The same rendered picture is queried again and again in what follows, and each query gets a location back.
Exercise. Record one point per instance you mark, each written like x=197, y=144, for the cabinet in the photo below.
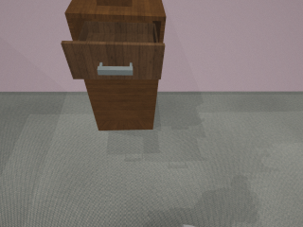
x=120, y=104

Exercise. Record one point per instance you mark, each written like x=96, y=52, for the drawer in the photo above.
x=115, y=44

